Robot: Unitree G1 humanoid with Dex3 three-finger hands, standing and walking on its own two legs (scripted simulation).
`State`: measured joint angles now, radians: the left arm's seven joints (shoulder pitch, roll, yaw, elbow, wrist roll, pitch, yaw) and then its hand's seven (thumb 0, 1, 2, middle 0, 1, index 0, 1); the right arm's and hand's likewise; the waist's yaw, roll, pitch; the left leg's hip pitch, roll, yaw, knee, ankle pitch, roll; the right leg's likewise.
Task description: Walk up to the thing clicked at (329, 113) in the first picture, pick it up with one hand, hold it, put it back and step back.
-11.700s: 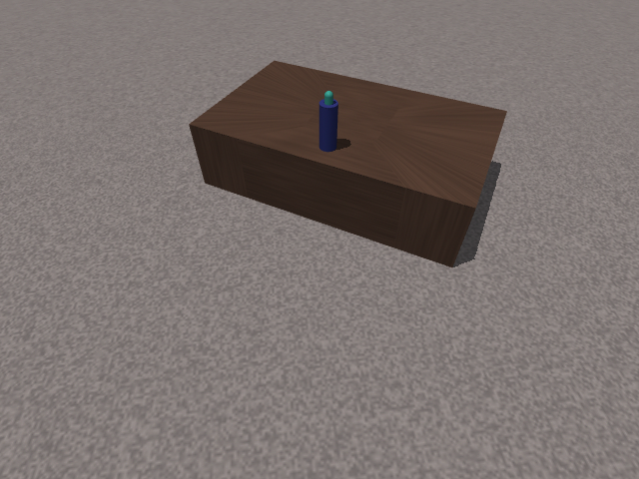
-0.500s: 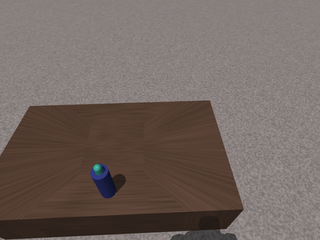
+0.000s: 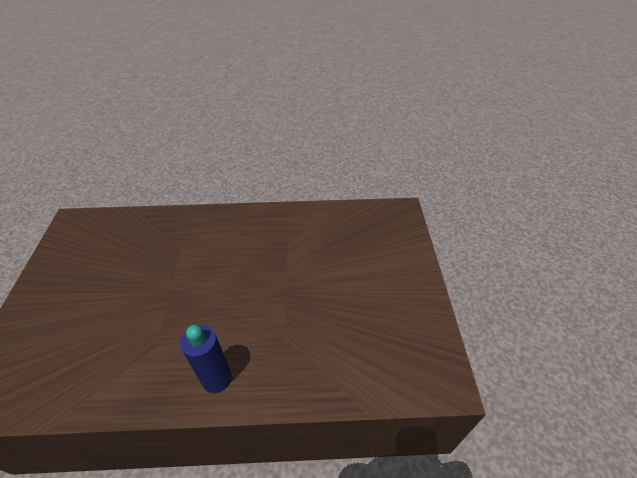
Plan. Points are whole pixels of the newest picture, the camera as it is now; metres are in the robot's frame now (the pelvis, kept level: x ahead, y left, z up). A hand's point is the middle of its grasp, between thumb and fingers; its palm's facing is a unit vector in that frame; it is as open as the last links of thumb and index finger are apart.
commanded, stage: stand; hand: left
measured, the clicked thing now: (205, 356) +0.46 +0.26 -0.33
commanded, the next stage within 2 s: go down in 0.54 s
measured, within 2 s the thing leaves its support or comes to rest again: neither
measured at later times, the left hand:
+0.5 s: hand out of the picture +0.08 +0.26 -0.15, palm faces -0.03 -0.94 -0.35, open 7.3 cm
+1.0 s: hand out of the picture +0.16 +0.27 -0.15, palm faces +0.03 -0.93 -0.36, open 14.0 cm
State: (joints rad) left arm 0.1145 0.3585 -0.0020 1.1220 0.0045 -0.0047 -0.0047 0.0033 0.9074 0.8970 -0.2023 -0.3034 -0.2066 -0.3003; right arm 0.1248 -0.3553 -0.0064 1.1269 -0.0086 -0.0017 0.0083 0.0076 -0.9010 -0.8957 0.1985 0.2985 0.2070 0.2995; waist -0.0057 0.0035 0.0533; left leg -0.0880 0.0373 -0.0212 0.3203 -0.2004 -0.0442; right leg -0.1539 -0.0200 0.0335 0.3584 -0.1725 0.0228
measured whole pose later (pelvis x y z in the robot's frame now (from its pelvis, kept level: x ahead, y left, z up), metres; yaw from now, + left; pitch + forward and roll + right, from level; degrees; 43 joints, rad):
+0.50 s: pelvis +0.00 +0.00 +0.00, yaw +0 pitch -2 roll +0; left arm 0.11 0.36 0.00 1.12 0.00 -0.01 0.00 0.00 0.91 0.90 -0.20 -0.30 -0.21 -0.30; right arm 0.12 -0.36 0.00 1.11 -0.01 0.00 0.01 0.01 -0.90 -0.90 0.20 0.30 0.21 0.30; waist -0.01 0.00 0.05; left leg -0.08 0.04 -0.02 0.32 -0.21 -0.04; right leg -0.14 -0.02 0.04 0.35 -0.18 0.02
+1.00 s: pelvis +0.00 +0.01 -0.02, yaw +1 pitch +6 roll +0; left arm 0.04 0.34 0.16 0.82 0.08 0.19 -0.03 0.00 0.11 0.22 -0.07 -0.05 -0.08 -0.03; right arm 0.24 -0.23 -0.02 0.73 0.03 -0.07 -0.03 0.01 -0.97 -0.91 0.20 0.30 0.21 0.30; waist -0.03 0.01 -0.02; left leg -0.38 0.03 -0.03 0.60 -0.33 -0.03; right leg -0.41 -0.02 0.03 0.58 -0.27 0.04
